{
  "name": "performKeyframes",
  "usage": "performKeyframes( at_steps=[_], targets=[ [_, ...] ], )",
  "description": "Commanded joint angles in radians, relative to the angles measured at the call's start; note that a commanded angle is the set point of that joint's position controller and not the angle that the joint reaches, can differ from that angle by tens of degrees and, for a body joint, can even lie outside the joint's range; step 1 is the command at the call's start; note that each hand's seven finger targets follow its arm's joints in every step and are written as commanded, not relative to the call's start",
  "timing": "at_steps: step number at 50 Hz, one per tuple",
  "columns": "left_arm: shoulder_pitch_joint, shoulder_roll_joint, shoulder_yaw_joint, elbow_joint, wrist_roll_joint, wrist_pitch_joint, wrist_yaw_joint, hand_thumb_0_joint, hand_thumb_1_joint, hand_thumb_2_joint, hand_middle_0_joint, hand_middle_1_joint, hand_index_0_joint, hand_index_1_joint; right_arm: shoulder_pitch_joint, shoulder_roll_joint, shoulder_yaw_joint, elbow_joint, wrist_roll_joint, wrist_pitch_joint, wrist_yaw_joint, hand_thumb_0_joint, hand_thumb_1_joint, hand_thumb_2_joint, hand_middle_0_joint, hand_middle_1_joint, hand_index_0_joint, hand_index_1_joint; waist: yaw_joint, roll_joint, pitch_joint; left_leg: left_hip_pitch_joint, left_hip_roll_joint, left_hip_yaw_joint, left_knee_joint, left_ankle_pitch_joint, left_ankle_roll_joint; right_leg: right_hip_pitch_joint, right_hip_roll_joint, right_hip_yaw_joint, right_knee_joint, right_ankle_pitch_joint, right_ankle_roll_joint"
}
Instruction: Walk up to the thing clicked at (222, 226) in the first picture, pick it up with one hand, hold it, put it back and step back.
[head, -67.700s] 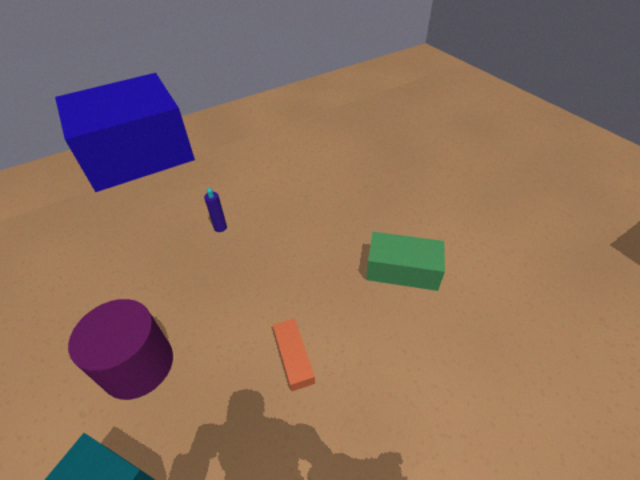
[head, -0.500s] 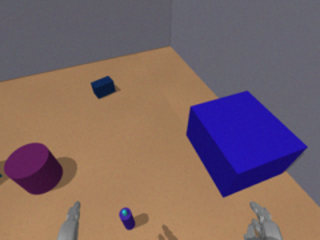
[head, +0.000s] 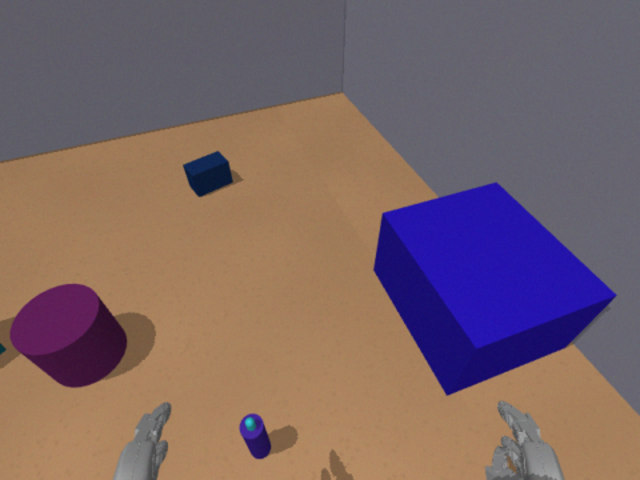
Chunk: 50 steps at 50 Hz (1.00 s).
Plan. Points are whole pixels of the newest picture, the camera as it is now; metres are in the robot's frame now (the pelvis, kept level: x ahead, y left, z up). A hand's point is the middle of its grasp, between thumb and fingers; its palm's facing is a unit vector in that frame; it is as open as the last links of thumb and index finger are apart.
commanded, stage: stand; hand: left
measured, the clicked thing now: (255, 435) +0.37 +0.19 -0.61
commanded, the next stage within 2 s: none
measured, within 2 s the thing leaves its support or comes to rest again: neither
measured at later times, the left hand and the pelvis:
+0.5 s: hand out of the picture +0.06 +0.26 -0.11, palm faces -0.01 -0.94 -0.35, open 7.5 cm; pelvis +0.00 +0.01 +0.04, yaw +0 degrees
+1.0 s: hand out of the picture +0.04 +0.25 -0.10, palm faces -0.01 -0.94 -0.35, open 7.4 cm; pelvis -0.02 +0.00 +0.06, yaw +0 degrees
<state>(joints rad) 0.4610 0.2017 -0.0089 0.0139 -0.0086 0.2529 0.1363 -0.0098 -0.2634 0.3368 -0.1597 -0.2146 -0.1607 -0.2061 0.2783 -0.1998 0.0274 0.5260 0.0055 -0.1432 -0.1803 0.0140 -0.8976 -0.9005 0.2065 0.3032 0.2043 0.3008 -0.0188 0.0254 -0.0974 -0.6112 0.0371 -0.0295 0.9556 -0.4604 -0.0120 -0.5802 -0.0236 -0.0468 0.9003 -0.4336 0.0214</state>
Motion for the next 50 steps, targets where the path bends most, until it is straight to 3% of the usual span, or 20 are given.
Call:
performKeyframes(
  at_steps=[1,2,3,4,7,8,12,15,19,23,27,30,36,38,48,50],
  targets=[
    [-0.035,0.093,0.051,-0.183,0.011,-0.052,0.010,0.000,0.381,0.900,-0.200,-0.300,-0.200,-0.300,-0.062,-0.126,-0.050,-0.159,0.000,-0.061,-0.015,0.000,-0.900,-0.900,0.200,0.300,0.200,0.300,0.002,0.017,-0.079,0.068,-0.020,0.014,-0.184,0.156,0.012,0.041,0.041,-0.027,-0.142,0.130,-0.027],
    [-0.033,0.095,0.052,-0.196,0.013,-0.055,0.009,0.000,0.461,0.900,-0.200,-0.300,-0.200,-0.300,-0.063,-0.123,-0.049,-0.161,-0.002,-0.060,-0.012,0.000,-0.900,-0.900,0.200,0.300,0.200,0.300,0.006,0.023,-0.101,0.072,-0.022,0.013,-0.181,0.159,0.011,0.049,0.039,-0.025,-0.143,0.135,-0.028],
    [-0.187,0.239,0.099,0.155,0.098,-0.160,-0.041,0.000,0.541,0.900,-0.200,-0.300,-0.200,-0.300,-0.127,-0.273,-0.096,0.049,-0.116,0.018,0.047,0.000,-0.900,-0.900,0.200,0.300,0.200,0.300,0.038,-0.049,0.054,0.110,0.019,-0.045,-0.216,0.275,0.050,0.149,-0.042,0.084,-0.166,0.189,-0.088],
    [-0.149,0.253,0.107,0.255,0.114,-0.201,-0.064,0.000,0.621,0.900,-0.200,-0.300,-0.200,-0.300,-0.097,-0.269,-0.106,0.083,-0.123,0.050,0.083,0.000,-0.900,-0.900,0.200,0.300,0.200,0.300,0.037,-0.088,-0.020,0.140,0.018,-0.019,-0.184,0.269,0.070,0.188,-0.061,0.099,-0.180,0.216,-0.109],
    [-0.185,0.260,0.084,0.365,0.080,-0.263,-0.099,0.000,0.861,0.900,-0.200,-0.300,-0.200,-0.300,-0.104,-0.246,-0.106,0.114,-0.076,0.074,0.131,0.000,-0.900,-0.900,0.200,0.300,0.200,0.300,0.026,-0.061,-0.024,0.184,-0.004,-0.029,-0.218,0.219,0.075,0.206,-0.084,0.148,-0.219,0.216,-0.116],
    [-0.213,0.260,0.082,0.403,0.070,-0.269,-0.106,0.000,0.899,0.900,-0.200,-0.300,-0.200,-0.300,-0.092,-0.241,-0.102,0.129,-0.068,0.077,0.143,0.000,-0.900,-0.900,0.200,0.300,0.200,0.300,0.024,-0.064,0.005,0.195,-0.009,-0.032,-0.245,0.169,0.075,0.181,-0.086,0.148,-0.246,0.158,-0.105],
    [-0.261,0.278,0.077,0.557,0.055,-0.285,-0.107,0.000,0.899,0.900,-0.200,-0.300,-0.200,-0.300,-0.111,-0.248,-0.110,0.202,-0.060,0.087,0.163,0.000,-0.900,-0.900,0.200,0.300,0.200,0.300,0.021,-0.032,0.018,0.280,0.002,-0.041,-0.310,0.216,0.070,0.191,-0.083,0.128,-0.293,0.190,-0.080],
    [-0.273,0.266,0.074,0.648,0.046,-0.286,-0.105,0.000,0.899,0.900,-0.200,-0.300,-0.200,-0.300,-0.127,-0.265,-0.110,0.245,-0.062,0.089,0.163,0.000,-0.900,-0.900,0.200,0.300,0.200,0.300,0.037,0.050,0.029,0.290,0.045,-0.101,-0.417,0.261,0.076,0.261,-0.052,0.077,-0.272,0.220,-0.056],
    [-0.274,0.281,0.071,0.766,0.047,-0.290,-0.105,0.000,0.899,0.900,-0.200,-0.300,-0.200,-0.300,-0.135,-0.273,-0.102,0.307,-0.053,0.103,0.162,0.000,-0.900,-0.900,0.200,0.300,0.200,0.300,0.039,0.004,0.071,0.290,0.036,-0.085,-0.473,0.232,0.060,0.347,-0.071,0.097,-0.374,0.246,-0.056],
    [-0.280,0.288,0.063,0.856,0.038,-0.286,-0.102,0.000,0.899,0.900,-0.200,-0.300,-0.200,-0.300,-0.114,-0.285,-0.097,0.378,-0.046,0.109,0.157,0.000,-0.900,-0.900,0.200,0.300,0.200,0.300,0.032,-0.004,0.064,0.381,0.043,-0.080,-0.523,0.325,0.048,0.387,-0.084,0.101,-0.429,0.309,-0.054],
    [-0.303,0.301,0.057,0.923,0.034,-0.279,-0.103,0.000,0.899,0.900,-0.200,-0.300,-0.200,-0.300,-0.124,-0.307,-0.094,0.429,-0.041,0.114,0.157,0.000,-0.900,-0.900,0.200,0.300,0.200,0.300,0.028,0.010,0.104,0.384,0.052,-0.090,-0.609,0.248,0.043,0.415,-0.082,0.098,-0.484,0.253,-0.042],
    [-0.302,0.309,0.052,0.970,0.036,-0.281,-0.103,0.000,0.899,0.900,-0.200,-0.300,-0.200,-0.300,-0.133,-0.303,-0.092,0.460,-0.036,0.115,0.157,0.000,-0.900,-0.900,0.200,0.300,0.200,0.300,0.028,-0.029,0.108,0.430,0.051,-0.075,-0.610,0.314,0.038,0.419,-0.096,0.106,-0.518,0.279,-0.041],
    [-0.308,0.314,0.047,1.031,0.034,-0.278,-0.106,0.000,0.899,0.900,-0.200,-0.300,-0.200,-0.300,-0.141,-0.313,-0.090,0.506,-0.033,0.121,0.161,0.000,-0.900,-0.900,0.200,0.300,0.200,0.300,0.030,-0.015,0.150,0.397,0.059,-0.092,-0.686,0.172,0.036,0.432,-0.089,0.097,-0.555,0.209,-0.031],
    [-0.319,0.312,0.046,1.042,0.035,-0.281,-0.107,0.000,0.899,0.900,-0.200,-0.300,-0.200,-0.300,-0.149,-0.308,-0.089,0.512,-0.031,0.120,0.161,0.000,-0.900,-0.900,0.200,0.300,0.200,0.300,0.026,-0.028,0.130,0.434,0.058,-0.080,-0.677,0.228,0.035,0.428,-0.099,0.108,-0.570,0.230,-0.034],
    [-0.344,0.328,0.046,1.076,0.033,-0.283,-0.109,0.000,0.899,0.900,-0.200,-0.300,-0.200,-0.300,-0.163,-0.305,-0.080,0.546,-0.028,0.124,0.168,0.000,-0.900,-0.900,0.200,0.300,0.200,0.300,0.022,-0.040,0.162,0.440,0.053,-0.068,-0.687,0.209,0.028,0.401,-0.098,0.116,-0.616,0.161,-0.025],
    [-0.351,0.331,0.048,1.078,0.033,-0.283,-0.109,0.000,0.899,0.900,-0.200,-0.300,-0.200,-0.300,-0.170,-0.314,-0.083,0.547,-0.027,0.124,0.167,0.000,-0.900,-0.900,0.200,0.300,0.200,0.300,0.022,-0.026,0.137,0.461,0.060,-0.065,-0.682,0.232,0.029,0.409,-0.105,0.126,-0.616,0.185,-0.030]
  ],
)
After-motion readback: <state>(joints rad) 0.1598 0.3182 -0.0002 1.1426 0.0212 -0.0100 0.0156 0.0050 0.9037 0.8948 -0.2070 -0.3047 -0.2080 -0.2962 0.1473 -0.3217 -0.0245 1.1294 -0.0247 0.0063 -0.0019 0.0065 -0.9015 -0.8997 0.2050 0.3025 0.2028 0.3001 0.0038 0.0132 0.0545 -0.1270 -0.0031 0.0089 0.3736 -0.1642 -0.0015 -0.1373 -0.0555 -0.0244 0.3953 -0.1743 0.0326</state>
